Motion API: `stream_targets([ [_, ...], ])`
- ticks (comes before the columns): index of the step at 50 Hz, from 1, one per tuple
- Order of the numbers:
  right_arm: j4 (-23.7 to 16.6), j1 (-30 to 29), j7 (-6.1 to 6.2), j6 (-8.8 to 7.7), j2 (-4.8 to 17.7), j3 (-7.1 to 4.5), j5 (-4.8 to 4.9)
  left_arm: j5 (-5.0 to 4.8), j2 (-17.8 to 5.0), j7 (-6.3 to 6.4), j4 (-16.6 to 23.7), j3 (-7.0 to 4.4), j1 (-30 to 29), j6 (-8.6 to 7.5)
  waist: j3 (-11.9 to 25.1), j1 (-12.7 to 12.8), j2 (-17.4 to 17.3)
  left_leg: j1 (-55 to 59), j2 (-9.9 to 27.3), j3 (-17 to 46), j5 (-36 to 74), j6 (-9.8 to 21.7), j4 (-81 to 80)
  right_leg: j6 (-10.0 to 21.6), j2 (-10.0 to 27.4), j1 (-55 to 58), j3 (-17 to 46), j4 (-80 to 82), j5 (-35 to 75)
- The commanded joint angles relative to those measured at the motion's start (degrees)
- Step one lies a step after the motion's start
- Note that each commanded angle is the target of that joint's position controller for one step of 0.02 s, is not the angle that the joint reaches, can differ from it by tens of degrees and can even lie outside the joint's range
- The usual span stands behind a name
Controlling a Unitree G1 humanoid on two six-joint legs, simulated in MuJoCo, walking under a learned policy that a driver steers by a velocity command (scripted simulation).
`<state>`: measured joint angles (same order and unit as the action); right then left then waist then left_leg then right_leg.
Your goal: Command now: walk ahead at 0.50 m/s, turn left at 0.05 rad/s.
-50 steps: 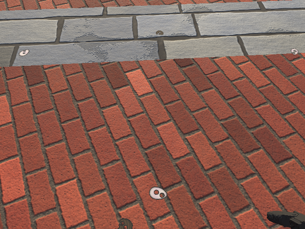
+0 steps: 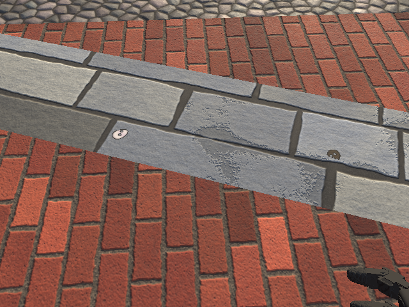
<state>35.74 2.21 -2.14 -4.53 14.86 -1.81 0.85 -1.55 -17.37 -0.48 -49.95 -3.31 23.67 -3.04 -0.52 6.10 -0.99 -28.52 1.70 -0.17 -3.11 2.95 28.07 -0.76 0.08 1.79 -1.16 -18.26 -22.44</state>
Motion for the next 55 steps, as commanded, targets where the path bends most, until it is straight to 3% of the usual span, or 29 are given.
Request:
stream_targets([
  [1, 1.2, 20.6, 1.12, -0.38, 13.5, -5.23, -1.08, 1.44, -6.4, 0.69, 4.7, -0.54, -2.9, -0.38, 14.6, -13.8, -0.2, 34.6, 8.3, 9.1, 1.7, 6.6, 0.9, 4.9, 7.7, -15.6, 1.2, -27.7, 31.8],
  [2, 2.3, 23.2, 1.06, 0.00, 18.3, -6.05, -1.15, 1.53, 0.0, 0.39, 6.1, 1.47, 3.5, -1.65, 21.2, -10.3, -15.9, 51.7, 20.8, 35.4, -9.0, 15.7, -4.6, 1.4, -2.2, -37.9, 0.7, -47.4, -5.4],
  [3, 2.4, 23.9, 0.99, 0.14, 12.8, -4.73, -0.37, 0.37, -5.7, 0.05, 5.4, 0.24, 0.3, -2.68, 20.5, -12.8, -11.4, 50.8, 20.2, 40.5, -17.0, 15.4, -8.9, 1.7, -0.1, -45.0, 7.2, -54.2, -10.7],
  [4, 2.2, 20.3, 1.07, 0.02, 10.9, -3.86, -0.27, -0.71, -8.2, -0.25, 7.1, -0.53, -4.9, -3.28, 12.0, -12.4, -8.6, 44.1, 18.1, 32.4, -15.1, 13.2, -10.0, 2.3, 2.6, -48.6, 6.3, -55.1, -6.1],
  [5, 1.9, 16.8, 1.07, 0.00, 9.6, -3.38, -0.55, -0.33, -7.6, -0.14, 7.6, -0.39, -7.7, -3.40, 8.0, -10.9, -4.5, 36.9, 15.7, 26.3, -9.9, 12.0, -10.9, 2.2, 4.9, -47.1, 5.0, -52.8, -1.1],
  [6, 1.8, 14.0, 0.85, -0.02, 8.3, -2.96, -0.92, 0.62, -7.2, -0.08, 7.8, -0.56, -8.9, -3.21, 4.7, -9.2, -3.2, 30.3, 13.8, 22.2, -4.7, 11.5, -12.7, 1.7, 6.3, -45.0, 4.7, -49.4, 1.9],
  [7, 1.7, 12.3, 0.76, -0.26, 7.2, -2.60, -1.40, 0.87, -6.6, -0.18, 7.6, -0.68, -7.9, -2.64, 3.7, -7.1, -4.1, 25.7, 12.4, 19.4, -1.2, 11.2, -14.4, 1.4, 7.5, -41.5, 5.1, -47.5, 4.0],
  [10, 2.9, 11.4, 0.72, -1.27, 7.9, -2.96, -0.80, 1.10, -3.8, -0.10, 7.4, -0.15, -7.3, -0.97, 2.1, -4.9, -3.7, 19.4, 11.5, 14.1, 3.4, 12.2, -18.5, -0.1, 8.0, -38.5, 4.4, -42.5, 7.2],
  [13, 4.6, 12.7, 1.35, -1.37, 9.3, -3.42, -0.73, 1.55, -2.8, -0.11, 8.9, 0.30, -12.8, -0.77, -0.2, -5.9, -2.0, 18.6, 10.2, 9.4, 5.2, 11.5, -20.4, -1.0, 8.0, -40.2, 4.1, -32.7, 16.6],
  [17, 6.9, 16.3, 1.85, -0.87, 10.8, -3.69, -0.20, 1.10, -1.8, -1.00, 10.8, 0.91, -20.8, -1.56, -2.0, -9.0, -1.7, 19.1, 8.6, 4.9, 3.8, 9.2, -20.5, -0.5, 5.6, -36.5, 2.1, -19.1, 27.5],
  [22, 10.1, 20.3, 2.17, 0.47, 12.0, -4.08, 0.41, 0.72, -3.2, -2.31, 13.5, 0.63, -26.3, -2.18, -3.2, -10.1, -2.4, 28.3, 12.5, 6.4, 5.6, 7.8, -16.2, 2.1, 4.1, -37.6, 2.3, -12.4, 23.1],
  [24, 10.7, 19.9, 2.46, 1.14, 12.6, -4.29, 0.40, 0.85, -4.3, -2.50, 13.2, 0.14, -23.9, -2.37, -1.5, -8.2, -3.5, 31.0, 12.9, 6.3, 13.3, 6.6, -12.2, 3.7, 2.7, -33.3, 1.0, -10.9, 18.8],
  [25, 10.7, 18.8, 2.62, 1.47, 12.7, -4.26, 0.44, 1.06, -5.5, -2.31, 12.0, -0.62, -19.2, -2.43, 1.2, -5.3, -3.7, 30.8, 11.4, 4.7, 22.4, 5.4, -6.6, 4.9, 0.9, -26.1, -0.8, -9.4, 18.4],
  [26, 10.6, 18.9, 2.80, 1.68, 11.3, -3.62, 0.07, 1.26, -8.2, -1.79, 9.5, -2.03, -10.6, -2.37, 7.1, -1.6, -2.6, 27.2, 8.4, 2.3, 25.7, 3.8, 3.7, 6.8, 0.8, -13.3, -1.0, -9.9, 19.9],
  [27, 9.0, 19.7, 3.05, 1.55, 8.1, -2.21, -1.50, 1.69, -12.7, -1.15, 7.8, -3.20, -0.4, -2.06, 16.2, 1.6, 4.8, 15.5, 4.5, -0.6, 9.0, 1.4, 22.4, 10.5, 12.0, 3.9, 11.8, -12.0, 23.3],
  [28, 8.6, 27.3, 2.45, 0.28, 2.2, -0.63, -0.73, 1.65, -15.6, -1.53, 6.8, -3.67, 0.8, -1.78, 22.1, -2.8, 20.0, -6.5, -5.6, 1.9, -28.6, -1.8, 39.9, 19.3, 22.2, 20.3, 39.2, -4.2, 8.7],
  [29, 9.3, 22.8, 2.04, -0.75, 8.6, -1.91, 0.27, 0.72, -9.9, -1.55, 7.5, -2.24, 0.2, -1.70, 19.1, 0.0, 12.7, -13.1, -2.6, 8.0, -30.3, -1.3, 45.6, 17.6, 21.1, 18.7, 41.1, -0.1, 0.0],
  [30, 7.6, 17.2, 1.72, -1.33, 10.7, -2.60, 1.38, 0.81, -8.1, -1.32, 7.9, -1.59, -3.4, -1.73, 11.1, -0.3, 9.4, -16.2, 0.1, 6.5, -25.1, -0.7, 45.6, 15.4, 19.4, 11.7, 32.9, 1.0, 1.4],
  [31, 7.0, 14.2, 2.01, -1.49, 9.9, -2.39, 1.02, 1.28, -7.4, -1.26, 8.4, -1.34, -6.8, -1.72, 6.9, -1.9, 4.7, -14.6, 2.8, 4.8, -20.0, -0.8, 43.1, 14.4, 17.3, 4.0, 27.2, 2.1, 7.2],
  [33, 7.2, 14.2, 2.17, -0.79, 8.6, -2.64, -0.07, 2.36, -5.0, -1.39, 8.8, -0.68, -10.5, -2.03, 3.4, -5.3, 5.3, -9.0, 5.6, 4.9, -14.7, -1.4, 38.2, 14.0, 14.2, -6.2, 20.2, 5.1, 16.6],
  [35, 7.8, 15.7, 2.30, 0.32, 6.6, -2.33, -0.13, 1.89, -4.8, -1.46, 8.2, -0.78, -10.7, -2.67, 3.1, -6.7, 5.7, -6.3, 6.2, 4.4, -13.3, -2.2, 35.2, 14.9, 13.3, -9.8, 16.5, 7.9, 20.2],
  [38, 6.4, 11.0, 2.55, 0.94, 5.5, -1.98, -0.75, 1.61, -6.6, -0.80, 6.7, -1.38, -9.2, -2.93, 0.4, -6.3, 4.3, -9.8, 6.8, 3.9, -6.7, -3.9, 27.6, 15.3, 13.0, -10.9, 12.1, 10.6, 23.8],
  [43, 4.5, 1.7, 1.55, -0.01, 3.8, -1.16, -0.47, 1.00, -8.0, 0.05, 4.6, -1.69, -5.6, -2.17, -1.8, -3.1, 4.1, -7.4, 4.6, 1.6, 7.5, -4.0, 10.2, 12.5, 10.2, -9.8, 5.3, 11.4, 23.9],
  [48, 1.7, -5.4, 0.09, -0.83, 4.8, -1.19, 0.07, 0.24, -8.8, 0.38, 1.6, -2.08, -0.8, -0.74, -3.8, -1.5, 4.3, -7.3, 2.7, 1.9, 5.1, -2.5, 2.3, 11.8, 13.6, -2.7, 7.4, 7.7, 24.2],
  [50, 1.9, -3.5, -0.24, -1.31, 6.3, -1.72, -0.03, 0.08, -9.6, 0.75, 1.4, -2.46, -1.4, -0.14, -2.9, -3.4, 5.3, -3.6, 1.7, 2.0, 1.2, -1.4, 0.2, 10.9, 14.7, -0.7, 9.2, 4.5, 27.2],
  [52, 4.9, 6.8, 0.25, -1.66, 9.4, -3.46, -0.31, 0.17, -9.3, 0.97, 1.7, -2.26, -3.2, 0.28, 3.2, -9.2, 5.1, 12.2, -0.6, -0.2, -0.2, 0.7, -2.4, 8.7, 11.4, -3.0, 7.5, -6.6, 38.2],
  [53, 6.8, 15.9, 0.86, -1.74, 13.0, -4.70, -1.55, 1.14, -6.3, 1.05, 2.8, -1.12, -3.4, 0.22, 11.2, -12.9, 2.7, 28.3, 5.3, 4.5, 5.6, 3.5, 0.8, 6.2, 7.6, -10.8, 5.3, -20.7, 32.8],
  [54, 7.4, 20.5, 1.42, -1.11, 18.5, -6.03, -2.86, 1.46, -0.1, 1.00, 4.3, 0.75, 3.1, -0.62, 20.4, -11.2, -10.9, 50.8, 20.7, 26.3, 8.3, 11.7, -0.1, 1.1, -1.5, -33.3, 0.7, -42.9, 8.4],
  [55, 7.0, 20.8, 1.36, -0.69, 14.1, -4.81, -2.32, 0.86, -3.0, 0.99, 3.3, 0.15, 3.2, -1.34, 24.6, -12.1, -13.5, 50.4, 23.6, 36.2, 12.6, 14.0, -5.1, 0.2, -2.7, -38.3, 8.1, -51.8, -13.3],
])
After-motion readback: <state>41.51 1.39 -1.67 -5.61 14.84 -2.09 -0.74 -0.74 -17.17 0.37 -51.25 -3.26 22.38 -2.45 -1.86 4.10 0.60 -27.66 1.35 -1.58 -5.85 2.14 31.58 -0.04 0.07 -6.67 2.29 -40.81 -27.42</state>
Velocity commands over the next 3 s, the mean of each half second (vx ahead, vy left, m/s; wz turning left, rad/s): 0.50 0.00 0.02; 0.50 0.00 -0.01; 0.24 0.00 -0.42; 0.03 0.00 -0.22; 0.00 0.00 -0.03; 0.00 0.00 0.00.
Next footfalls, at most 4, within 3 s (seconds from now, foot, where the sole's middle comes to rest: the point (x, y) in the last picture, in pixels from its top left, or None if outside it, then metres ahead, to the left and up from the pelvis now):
0.02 left None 0.17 0.12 -0.77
0.52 right None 0.46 -0.13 -0.77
1.06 left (202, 223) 0.75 0.12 -0.77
1.54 right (274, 218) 0.80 -0.14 -0.77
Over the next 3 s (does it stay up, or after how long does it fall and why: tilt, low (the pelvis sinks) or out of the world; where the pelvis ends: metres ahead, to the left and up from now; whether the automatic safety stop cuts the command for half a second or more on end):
stays up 0.80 0.01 0.01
